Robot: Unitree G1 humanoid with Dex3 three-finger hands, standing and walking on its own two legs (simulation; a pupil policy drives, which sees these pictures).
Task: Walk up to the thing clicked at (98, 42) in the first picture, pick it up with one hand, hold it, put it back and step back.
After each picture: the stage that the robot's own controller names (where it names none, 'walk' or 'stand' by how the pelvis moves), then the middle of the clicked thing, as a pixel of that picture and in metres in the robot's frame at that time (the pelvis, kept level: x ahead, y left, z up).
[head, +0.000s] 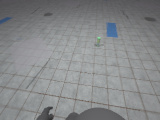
stand; (98, 42) +1.65 -0.15 -0.66
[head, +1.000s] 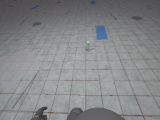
walk; (88, 46) +1.52 +0.17 -0.63
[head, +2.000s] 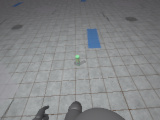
walk; (77, 60) +0.99 +0.30 -0.65
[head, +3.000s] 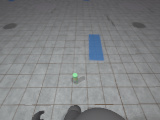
walk; (75, 78) +0.59 +0.23 -0.63
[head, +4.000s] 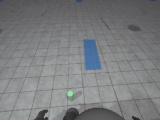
stand; (71, 96) +0.34 +0.22 -0.64
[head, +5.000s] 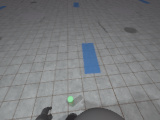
stand; (71, 101) +0.31 +0.22 -0.65
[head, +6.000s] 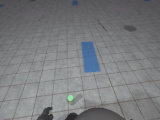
stand; (71, 100) +0.31 +0.23 -0.66
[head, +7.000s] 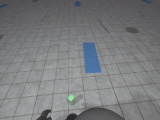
stand; (71, 100) +0.32 +0.21 -0.66
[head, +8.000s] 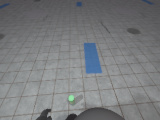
stand; (72, 100) +0.32 +0.21 -0.66
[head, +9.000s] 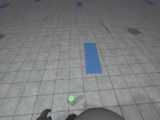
stand; (72, 101) +0.31 +0.21 -0.66
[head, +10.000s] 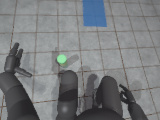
go down; (63, 62) +0.40 +0.24 -0.29
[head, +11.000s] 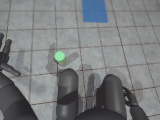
go down; (62, 60) +0.40 +0.26 -0.23
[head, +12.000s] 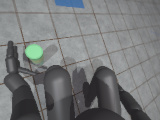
close in; (37, 57) +0.37 +0.29 -0.15
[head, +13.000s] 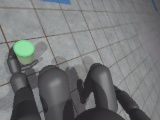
close; (26, 56) +0.38 +0.30 -0.14
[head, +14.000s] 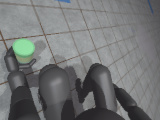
lift; (24, 55) +0.37 +0.30 -0.15
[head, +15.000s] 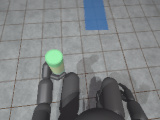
lift; (57, 67) +0.32 +0.23 +0.01
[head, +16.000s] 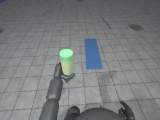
hold; (67, 68) +0.33 +0.16 +0.09
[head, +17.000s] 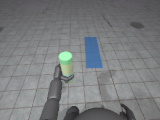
hold; (67, 69) +0.33 +0.17 +0.06
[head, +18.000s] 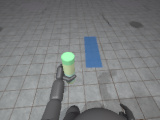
hold; (69, 70) +0.33 +0.16 +0.06
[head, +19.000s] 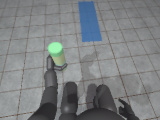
crouch; (59, 59) +0.40 +0.21 -0.01
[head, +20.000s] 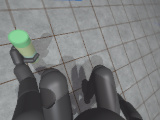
lower; (27, 50) +0.41 +0.31 -0.14
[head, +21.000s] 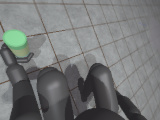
lower; (21, 49) +0.40 +0.32 -0.14
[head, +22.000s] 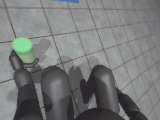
lower; (27, 55) +0.37 +0.31 -0.15
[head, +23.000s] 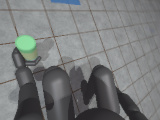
lower; (30, 53) +0.38 +0.31 -0.13
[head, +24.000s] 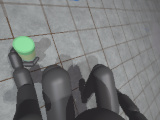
rest; (28, 53) +0.37 +0.31 -0.15
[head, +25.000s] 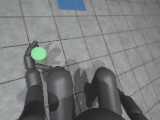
withdraw; (41, 59) +0.37 +0.29 -0.16
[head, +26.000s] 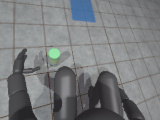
stand; (54, 59) +0.39 +0.27 -0.19
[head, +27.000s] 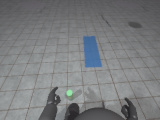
stand; (70, 95) +0.34 +0.20 -0.57
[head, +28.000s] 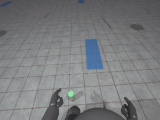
stand; (71, 96) +0.35 +0.21 -0.60
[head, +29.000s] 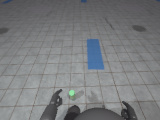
stand; (72, 95) +0.35 +0.21 -0.61
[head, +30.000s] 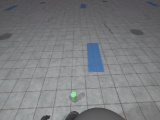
walk; (74, 97) +0.37 +0.20 -0.65
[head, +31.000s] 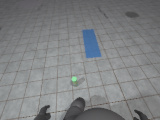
walk; (75, 82) +0.47 +0.23 -0.63
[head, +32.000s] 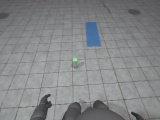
walk; (75, 63) +0.76 +0.23 -0.63
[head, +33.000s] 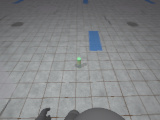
stand; (79, 63) +0.96 +0.22 -0.64
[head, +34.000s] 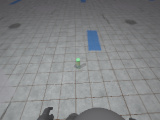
stand; (78, 63) +0.94 +0.23 -0.66
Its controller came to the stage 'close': yes
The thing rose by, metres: 0.71
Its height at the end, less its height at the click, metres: +0.00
